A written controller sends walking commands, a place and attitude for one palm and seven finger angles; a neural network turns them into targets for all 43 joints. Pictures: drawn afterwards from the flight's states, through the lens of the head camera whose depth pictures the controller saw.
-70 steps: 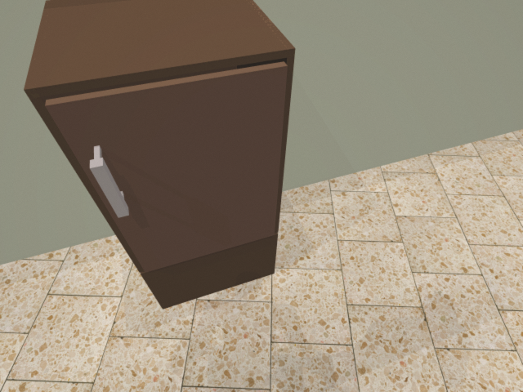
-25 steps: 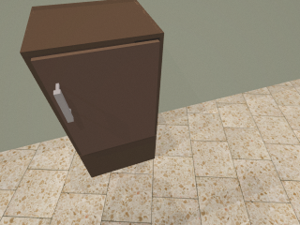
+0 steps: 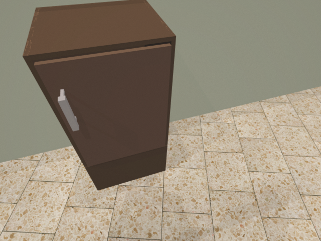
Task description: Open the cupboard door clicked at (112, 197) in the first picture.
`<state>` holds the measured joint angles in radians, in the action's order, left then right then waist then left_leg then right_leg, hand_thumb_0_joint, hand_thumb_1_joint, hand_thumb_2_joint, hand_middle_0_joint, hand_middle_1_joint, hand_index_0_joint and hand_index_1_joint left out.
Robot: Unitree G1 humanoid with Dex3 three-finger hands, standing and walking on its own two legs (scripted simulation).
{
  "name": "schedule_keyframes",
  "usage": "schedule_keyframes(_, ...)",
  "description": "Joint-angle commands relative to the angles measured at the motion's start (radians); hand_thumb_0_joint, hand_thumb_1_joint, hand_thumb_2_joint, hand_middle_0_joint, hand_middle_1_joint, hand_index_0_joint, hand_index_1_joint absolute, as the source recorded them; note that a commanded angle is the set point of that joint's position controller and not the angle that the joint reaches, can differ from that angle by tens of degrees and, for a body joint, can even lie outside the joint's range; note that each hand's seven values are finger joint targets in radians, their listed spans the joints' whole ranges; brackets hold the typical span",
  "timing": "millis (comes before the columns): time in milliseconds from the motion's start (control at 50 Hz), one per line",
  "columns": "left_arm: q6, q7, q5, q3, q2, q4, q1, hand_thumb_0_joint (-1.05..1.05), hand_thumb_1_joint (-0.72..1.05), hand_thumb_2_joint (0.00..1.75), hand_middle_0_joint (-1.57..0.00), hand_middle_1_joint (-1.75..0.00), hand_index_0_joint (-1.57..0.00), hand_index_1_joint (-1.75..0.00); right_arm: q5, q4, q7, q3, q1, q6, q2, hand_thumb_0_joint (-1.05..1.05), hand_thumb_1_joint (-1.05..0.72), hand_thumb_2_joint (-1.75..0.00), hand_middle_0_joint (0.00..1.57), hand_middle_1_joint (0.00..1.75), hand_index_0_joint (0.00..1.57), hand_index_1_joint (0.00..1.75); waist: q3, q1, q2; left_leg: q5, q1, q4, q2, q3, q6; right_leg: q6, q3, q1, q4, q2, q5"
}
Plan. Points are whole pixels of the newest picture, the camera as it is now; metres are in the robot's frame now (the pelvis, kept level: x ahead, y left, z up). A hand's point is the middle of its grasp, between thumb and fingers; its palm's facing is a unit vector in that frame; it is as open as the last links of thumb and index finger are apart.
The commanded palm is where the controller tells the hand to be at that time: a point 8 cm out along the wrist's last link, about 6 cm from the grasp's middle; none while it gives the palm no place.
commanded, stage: look at it before walking up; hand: left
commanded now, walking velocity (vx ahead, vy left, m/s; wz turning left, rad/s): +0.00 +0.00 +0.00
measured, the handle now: (69, 110) +0.51 +0.35 -0.01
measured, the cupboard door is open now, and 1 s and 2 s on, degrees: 0 0 0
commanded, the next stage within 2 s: shuffle to correct the standing spot in 0.24 s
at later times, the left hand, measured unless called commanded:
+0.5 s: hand out of the picture +0.01 +0.17 -0.18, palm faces +0.07 -0.98 -0.19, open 7.4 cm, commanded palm none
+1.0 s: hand out of the picture +0.11 +0.22 -0.18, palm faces +0.26 -0.95 -0.18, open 7.4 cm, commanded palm none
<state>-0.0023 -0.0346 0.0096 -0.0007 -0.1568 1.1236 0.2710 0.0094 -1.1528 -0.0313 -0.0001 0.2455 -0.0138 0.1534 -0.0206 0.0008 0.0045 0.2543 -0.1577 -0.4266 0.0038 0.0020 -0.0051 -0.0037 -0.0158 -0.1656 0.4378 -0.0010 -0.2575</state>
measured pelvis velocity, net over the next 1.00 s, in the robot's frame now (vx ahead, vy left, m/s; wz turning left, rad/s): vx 0.11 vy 0.02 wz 0.26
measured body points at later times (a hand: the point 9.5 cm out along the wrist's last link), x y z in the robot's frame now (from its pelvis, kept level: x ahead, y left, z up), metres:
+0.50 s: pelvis +0.01 -0.01 +0.00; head +0.01 -0.01 +0.45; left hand +0.00 +0.22 -0.16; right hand +0.01 -0.23 -0.17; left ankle -0.02 +0.12 -0.74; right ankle -0.01 -0.12 -0.74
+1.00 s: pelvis +0.11 +0.02 +0.00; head +0.14 +0.06 +0.45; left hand +0.10 +0.27 -0.16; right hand +0.14 -0.20 -0.14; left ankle +0.03 +0.11 -0.74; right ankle +0.19 -0.12 -0.66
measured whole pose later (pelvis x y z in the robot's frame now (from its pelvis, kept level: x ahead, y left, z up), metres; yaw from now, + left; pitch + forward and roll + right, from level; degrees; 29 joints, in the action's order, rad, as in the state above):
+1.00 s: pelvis +0.11 +0.02 +0.00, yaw +15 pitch +0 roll -1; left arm 0.04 0.00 0.03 0.06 -0.22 1.01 0.20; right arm 0.02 -1.07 -0.05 -0.02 0.34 -0.04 0.13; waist -0.07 -0.02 0.04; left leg 0.29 -0.11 -0.39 0.01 0.01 0.02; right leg -0.07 0.02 -0.59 1.08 -0.07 -0.24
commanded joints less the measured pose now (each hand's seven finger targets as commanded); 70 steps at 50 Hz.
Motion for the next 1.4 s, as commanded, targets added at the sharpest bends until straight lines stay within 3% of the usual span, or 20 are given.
schedule_keyframes(0,-0.015,-0.007,0.003,0.017,-0.101,-0.029,0.058,0.0,0.9,0.9,-0.2,-0.3,-0.2,-0.3,0.0,0.031,-0.008,-0.016,0.041,-0.012,0.11,0.0,-0.9,-0.9,0.2,0.3,0.2,0.3,-0.034,0.003,-0.005,-0.162,-0.011,0.07,0.091,-0.07,0.029,0.013,-0.066,-0.043,-0.079,-0.093,0.143)
schedule_keyframes(320,-0.016,-0.005,0.003,0.019,-0.107,-0.024,0.057,0.0,0.9,0.9,-0.2,-0.3,-0.2,-0.3,0.0,0.028,-0.009,-0.013,0.042,-0.014,0.112,0.0,-0.9,-0.9,0.2,0.3,0.2,0.3,-0.037,0.005,-0.001,-0.176,-0.006,0.076,0.093,-0.071,0.028,0.014,-0.064,-0.032,-0.085,-0.094,0.157)
schedule_keyframes(440,0.004,0.013,0.013,0.043,-0.123,-0.048,0.071,0.0,0.9,0.9,-0.2,-0.3,-0.2,-0.3,0.014,0.053,0.002,-0.031,0.056,0.005,0.132,0.0,-0.9,-0.9,0.2,0.3,0.2,0.3,-0.106,0.012,-0.003,0.214,-0.17,0.056,0.077,-0.122,0.06,0.024,-0.027,-0.06,-0.059,-0.085,-0.233)
schedule_keyframes(500,0.007,0.017,0.017,0.061,-0.149,-0.061,0.103,0.0,0.9,0.9,-0.2,-0.3,-0.2,-0.3,0.018,0.09,0.007,-0.037,0.045,0.01,0.116,0.0,-0.9,-0.9,0.2,0.3,0.2,0.3,-0.142,0.03,0.093,0.253,-0.313,-0.087,0.025,-0.067,0.056,0.061,-0.095,-0.015,-0.115,-0.152,-0.363)
schedule_keyframes(560,-0.011,0.01,0.018,0.077,-0.181,-0.068,0.157,0.0,0.9,0.9,-0.2,-0.3,-0.2,-0.3,0.015,0.139,0.016,-0.041,-0.012,0.001,0.101,0.0,-0.9,-0.9,0.2,0.3,0.2,0.3,-0.12,0.051,0.183,0.234,-0.402,-0.404,0.032,0.031,0.038,0.161,-0.25,0.05,-0.237,-0.329,-0.296)
schedule_keyframes(600,-0.024,0.007,0.025,0.082,-0.18,-0.074,0.149,0.0,0.9,0.9,-0.2,-0.3,-0.2,-0.3,0.012,0.165,0.024,-0.045,-0.032,-0.009,0.094,0.0,-0.9,-0.9,0.2,0.3,0.2,0.3,-0.119,0.04,0.12,0.27,-0.426,-0.443,0.071,0.039,0.04,0.194,-0.203,0.073,-0.2,-0.369,-0.105)
schedule_keyframes(660,-0.025,0.009,0.021,0.081,-0.185,-0.09,0.072,0.0,0.9,0.9,-0.2,-0.3,-0.2,-0.3,0.012,0.128,0.029,-0.039,0.119,-0.02,0.062,0.0,-0.9,-0.9,0.2,0.3,0.2,0.3,-0.048,-0.044,0.074,0.119,-0.125,-0.142,0.038,0.114,0.043,0.113,0.04,-0.023,0.006,-0.273,0.114)
schedule_keyframes(680,-0.021,0.014,0.012,0.076,-0.156,-0.099,0.056,0.0,0.9,0.9,-0.2,-0.3,-0.2,-0.3,0.017,0.081,0.025,-0.05,0.257,-0.027,0.102,0.0,-0.9,-0.9,0.2,0.3,0.2,0.3,-0.01,-0.096,-0.056,0.025,0.073,-0.012,0.038,0.044,0.064,0.062,0.131,-0.128,0.251,-0.193,0.151)
schedule_keyframes(700,-0.017,0.026,0.001,0.066,-0.091,-0.134,0.058,0.0,0.9,0.9,-0.2,-0.3,-0.2,-0.3,0.03,0.05,0.009,-0.08,0.381,-0.036,0.23,0.0,-0.9,-0.9,0.2,0.3,0.2,0.3,0.02,-0.128,-0.381,-0.077,0.211,0.119,0.314,-0.413,0.163,-0.021,0.2,-0.41,0.578,-0.042,-0.151)
schedule_keyframes(720,-0.015,0.024,0.013,0.058,-0.097,-0.172,0.0,0.0,0.9,0.9,-0.2,-0.3,-0.2,-0.3,0.024,0.036,-0.011,-0.085,0.424,-0.026,0.264,0.0,-0.9,-0.9,0.2,0.3,0.2,0.3,0.007,-0.133,-0.304,-0.283,0.243,0.18,0.428,-0.572,0.235,-0.011,0.069,-0.541,0.724,-0.02,-0.338)
schedule_keyframes(780,-0.008,0.03,0.029,0.068,-0.107,-0.146,-0.024,0.0,0.9,0.9,-0.2,-0.3,-0.2,-0.3,0.021,0.093,-0.024,-0.059,0.235,-0.034,0.177,0.0,-0.9,-0.9,0.2,0.3,0.2,0.3,-0.102,-0.049,-0.062,-0.429,0.049,0.15,0.371,-0.394,0.23,-0.02,0.0,-0.519,0.792,-0.107,-0.165)
schedule_keyframes(860,0.018,0.035,0.024,0.06,-0.082,-0.113,0.056,0.0,0.9,0.9,-0.2,-0.3,-0.2,-0.3,0.011,0.103,-0.033,-0.058,0.175,-0.047,0.182,0.0,-0.9,-0.9,0.2,0.3,0.2,0.3,-0.029,0.0,-0.105,-0.707,0.09,0.108,0.256,-0.136,0.152,-0.061,0.017,-0.458,0.734,-0.089,-0.025)
schedule_keyframes(1000,0.038,0.03,0.016,0.058,-0.086,-0.19,-0.09,0.0,0.9,0.9,-0.2,-0.3,-0.2,-0.3,0.018,0.114,-0.036,-0.078,0.174,-0.022,0.19,0.0,-0.9,-0.9,0.2,0.3,0.2,0.3,-0.046,-0.04,-0.149,-0.811,0.144,0.051,0.252,-0.117,0.127,-0.07,0.039,-0.484,0.504,-0.079,0.029)
schedule_keyframes(1100,0.031,0.03,0.008,0.067,-0.108,-0.212,-0.086,0.0,0.9,0.9,-0.2,-0.3,-0.2,-0.3,0.024,0.14,-0.031,-0.099,0.082,-0.005,0.217,0.0,-0.9,-0.9,0.2,0.3,0.2,0.3,-0.064,-0.026,-0.209,-0.723,0.017,0.013,0.265,-0.152,0.1,-0.03,0.043,-0.254,0.27,-0.059,0.0)
schedule_keyframes(1140,0.019,0.026,0.007,0.081,-0.141,-0.19,0.017,0.0,0.9,0.9,-0.2,-0.3,-0.2,-0.3,0.016,0.152,-0.026,-0.11,0.039,-0.001,0.233,0.0,-0.9,-0.9,0.2,0.3,0.2,0.3,-0.032,0.03,-0.168,-0.597,-0.04,-0.077,0.242,-0.159,0.066,-0.02,0.043,-0.088,0.117,-0.064,0.137)
schedule_keyframes(1160,0.005,0.022,0.012,0.088,-0.186,-0.178,0.074,0.0,0.9,0.9,-0.2,-0.3,-0.2,-0.3,0.007,0.156,-0.019,-0.112,0.06,0.001,0.213,0.0,-0.9,-0.9,0.2,0.3,0.2,0.3,0.022,0.049,-0.049,-0.444,-0.064,-0.204,0.166,-0.121,0.023,-0.011,0.019,0.017,0.014,-0.11,0.359)
schedule_keyframes(1180,-0.005,0.009,0.028,0.106,-0.276,-0.179,0.088,0.0,0.9,0.9,-0.2,-0.3,-0.2,-0.3,-0.003,0.154,-0.01,-0.106,0.148,0.005,0.144,0.0,-0.9,-0.9,0.2,0.3,0.2,0.3,0.116,0.026,0.21,-0.008,-0.195,-0.447,0.011,-0.019,-0.024,0.073,-0.166,0.166,0.033,-0.311,0.806)
schedule_keyframes(1200,-0.006,0.004,0.019,0.105,-0.301,-0.185,0.112,0.0,0.9,0.9,-0.2,-0.3,-0.2,-0.3,-0.012,0.172,-0.014,-0.099,0.169,0.018,0.115,0.0,-0.9,-0.9,0.2,0.3,0.2,0.3,0.225,0.028,0.315,0.443,-0.195,-0.657,-0.054,-0.03,-0.021,0.166,-0.255,0.167,0.025,-0.458,1.058)
schedule_keyframes(1280,0.008,-0.018,0.01,0.082,-0.197,-0.241,-0.074,0.0,0.9,0.9,-0.2,-0.3,-0.2,-0.3,-0.005,0.167,-0.004,-0.105,0.096,0.057,0.117,0.0,-0.9,-0.9,0.2,0.3,0.2,0.3,0.131,-0.016,0.168,0.303,-0.24,-0.896,0.008,-0.06,-0.022,0.185,-0.122,-0.004,-0.029,-0.353,0.682)
schedule_keyframes(1380,0.007,-0.023,0.017,0.077,-0.193,-0.256,-0.085,0.0,0.9,0.9,-0.2,-0.3,-0.2,-0.3,0.006,0.178,0.012,-0.092,0.031,0.078,0.111,0.0,-0.9,-0.9,0.2,0.3,0.2,0.3,0.084,-0.012,0.112,0.237,-0.223,-0.761,-0.001,-0.039,-0.039,0.179,-0.092,-0.085,-0.094,-0.324,0.465)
